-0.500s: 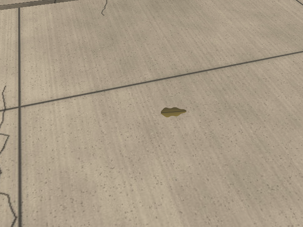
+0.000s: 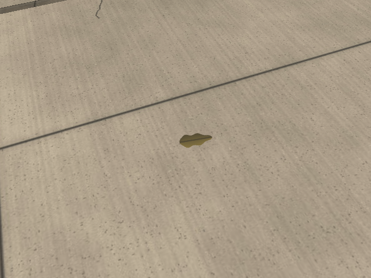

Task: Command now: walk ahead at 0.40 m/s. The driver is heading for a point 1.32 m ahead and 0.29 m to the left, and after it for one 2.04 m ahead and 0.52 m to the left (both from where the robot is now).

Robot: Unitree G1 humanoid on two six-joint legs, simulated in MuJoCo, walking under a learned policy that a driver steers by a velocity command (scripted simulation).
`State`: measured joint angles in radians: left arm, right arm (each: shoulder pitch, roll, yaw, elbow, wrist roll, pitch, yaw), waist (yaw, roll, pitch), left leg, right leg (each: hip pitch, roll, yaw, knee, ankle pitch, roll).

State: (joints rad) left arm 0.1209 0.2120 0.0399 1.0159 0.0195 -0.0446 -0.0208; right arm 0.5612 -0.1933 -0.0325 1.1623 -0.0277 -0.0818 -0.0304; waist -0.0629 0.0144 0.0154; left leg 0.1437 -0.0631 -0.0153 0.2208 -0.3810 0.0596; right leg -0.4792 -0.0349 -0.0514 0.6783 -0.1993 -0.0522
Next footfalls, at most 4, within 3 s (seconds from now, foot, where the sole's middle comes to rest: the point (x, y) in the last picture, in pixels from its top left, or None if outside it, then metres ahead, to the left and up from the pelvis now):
0.04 right None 0.16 -0.12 -0.79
0.56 left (188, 277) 0.51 0.01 -0.81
1.06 right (240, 213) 0.75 -0.21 -0.81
1.60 left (180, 170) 0.98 0.02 -0.81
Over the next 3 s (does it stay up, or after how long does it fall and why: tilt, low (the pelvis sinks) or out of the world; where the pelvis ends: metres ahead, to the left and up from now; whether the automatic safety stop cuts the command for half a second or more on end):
stays up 1.32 0.20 -0.04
